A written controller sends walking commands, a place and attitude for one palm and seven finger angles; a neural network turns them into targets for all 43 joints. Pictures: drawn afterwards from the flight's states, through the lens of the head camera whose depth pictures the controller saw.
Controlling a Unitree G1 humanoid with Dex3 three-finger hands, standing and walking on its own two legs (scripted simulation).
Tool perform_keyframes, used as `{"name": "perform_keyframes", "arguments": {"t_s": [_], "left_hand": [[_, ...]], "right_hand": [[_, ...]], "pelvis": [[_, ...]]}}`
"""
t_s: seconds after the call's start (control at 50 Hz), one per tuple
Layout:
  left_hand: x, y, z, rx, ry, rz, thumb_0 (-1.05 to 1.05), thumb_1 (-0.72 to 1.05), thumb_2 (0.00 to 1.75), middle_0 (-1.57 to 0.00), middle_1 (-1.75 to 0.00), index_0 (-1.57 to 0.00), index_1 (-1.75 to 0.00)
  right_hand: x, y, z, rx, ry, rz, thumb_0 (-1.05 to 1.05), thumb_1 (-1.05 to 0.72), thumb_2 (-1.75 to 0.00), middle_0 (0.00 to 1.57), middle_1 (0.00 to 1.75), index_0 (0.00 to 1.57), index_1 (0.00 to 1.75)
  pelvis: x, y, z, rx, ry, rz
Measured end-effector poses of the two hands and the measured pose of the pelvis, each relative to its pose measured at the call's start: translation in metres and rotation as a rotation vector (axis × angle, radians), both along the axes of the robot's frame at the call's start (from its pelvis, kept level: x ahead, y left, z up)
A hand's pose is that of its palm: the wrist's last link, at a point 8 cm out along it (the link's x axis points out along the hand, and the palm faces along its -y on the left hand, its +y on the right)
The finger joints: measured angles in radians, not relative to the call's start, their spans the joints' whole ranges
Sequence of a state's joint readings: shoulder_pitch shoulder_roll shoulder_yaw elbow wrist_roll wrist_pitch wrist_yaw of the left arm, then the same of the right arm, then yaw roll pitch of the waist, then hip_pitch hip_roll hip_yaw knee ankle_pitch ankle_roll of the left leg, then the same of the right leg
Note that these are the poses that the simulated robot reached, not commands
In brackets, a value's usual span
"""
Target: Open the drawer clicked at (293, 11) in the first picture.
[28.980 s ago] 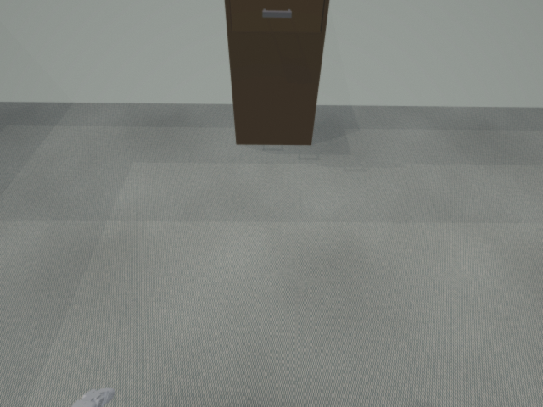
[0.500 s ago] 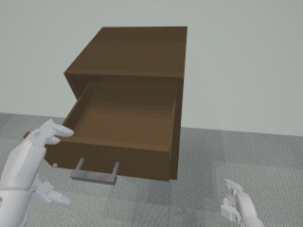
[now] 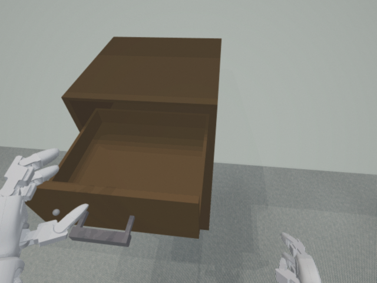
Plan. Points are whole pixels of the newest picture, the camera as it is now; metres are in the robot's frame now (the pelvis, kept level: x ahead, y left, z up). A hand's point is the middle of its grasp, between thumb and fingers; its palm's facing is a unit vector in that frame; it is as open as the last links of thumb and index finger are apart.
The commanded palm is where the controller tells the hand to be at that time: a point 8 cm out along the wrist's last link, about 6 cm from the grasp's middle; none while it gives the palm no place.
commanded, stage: draw the hand back to the body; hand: left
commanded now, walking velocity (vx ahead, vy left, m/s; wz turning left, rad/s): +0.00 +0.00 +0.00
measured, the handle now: (104, 227) +0.23 +0.22 -0.02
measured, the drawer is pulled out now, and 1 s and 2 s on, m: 0.30 0.30 0.30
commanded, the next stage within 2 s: step back with the hand held close in 0.42 s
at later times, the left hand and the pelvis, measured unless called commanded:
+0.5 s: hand (55, 218) +0.17 +0.22 +0.16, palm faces +0.39 -0.82 -0.43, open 7.5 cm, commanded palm +0.12 +0.27 +0.18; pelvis +0.00 -0.02 +0.00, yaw +1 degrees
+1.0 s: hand (30, 234) +0.15 +0.25 +0.16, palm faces +0.28 -0.81 -0.52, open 7.5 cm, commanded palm +0.08 +0.29 +0.18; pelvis -0.05 +0.01 +0.00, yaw -1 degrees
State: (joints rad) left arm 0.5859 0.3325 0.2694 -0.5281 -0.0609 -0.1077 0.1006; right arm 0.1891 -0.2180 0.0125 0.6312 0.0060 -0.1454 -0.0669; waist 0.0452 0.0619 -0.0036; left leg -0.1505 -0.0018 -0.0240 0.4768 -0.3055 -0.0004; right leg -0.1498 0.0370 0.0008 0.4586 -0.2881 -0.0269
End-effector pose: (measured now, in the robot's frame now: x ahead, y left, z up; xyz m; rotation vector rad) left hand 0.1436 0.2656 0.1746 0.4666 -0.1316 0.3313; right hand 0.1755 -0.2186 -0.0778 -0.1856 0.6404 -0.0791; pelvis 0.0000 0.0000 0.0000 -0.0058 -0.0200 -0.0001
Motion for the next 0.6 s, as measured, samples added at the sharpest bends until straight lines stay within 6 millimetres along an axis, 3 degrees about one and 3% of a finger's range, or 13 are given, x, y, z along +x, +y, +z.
{"name": "perform_keyframes", "arguments": {"t_s": [0.18, 0.34, 0.6], "left_hand": [[-0.005, 0.003, 0.002, 0.017, -0.003, 0.062, 0.01, 0.52, 0.74, -0.23, -0.54, -0.23, -0.53], [-0.008, -0.005, 0.000, -0.001, -0.002, 0.057, 0.01, 0.77, 0.85, -0.22, -0.38, -0.22, -0.37], [-0.014, -0.004, 0.008, 0.046, -0.023, 0.056, 0.02, 0.88, 0.90, -0.21, -0.31, -0.21, -0.30]], "right_hand": [[0.013, -0.003, 0.000, 0.013, -0.019, 0.005, 0.01, -0.90, -0.90, 0.20, 0.30, 0.20, 0.30], [0.015, -0.005, 0.002, 0.023, -0.029, 0.014, 0.01, -0.90, -0.90, 0.20, 0.30, 0.20, 0.30], [-0.001, -0.013, -0.002, 0.024, -0.002, 0.003, 0.01, -0.90, -0.90, 0.20, 0.30, 0.20, 0.30]], "pelvis": [[0.003, -0.007, -0.001, 0.002, 0.000, 0.010], [0.002, -0.013, -0.001, 0.005, -0.005, 0.015], [-0.008, -0.017, -0.001, -0.004, 0.000, 0.018]]}}
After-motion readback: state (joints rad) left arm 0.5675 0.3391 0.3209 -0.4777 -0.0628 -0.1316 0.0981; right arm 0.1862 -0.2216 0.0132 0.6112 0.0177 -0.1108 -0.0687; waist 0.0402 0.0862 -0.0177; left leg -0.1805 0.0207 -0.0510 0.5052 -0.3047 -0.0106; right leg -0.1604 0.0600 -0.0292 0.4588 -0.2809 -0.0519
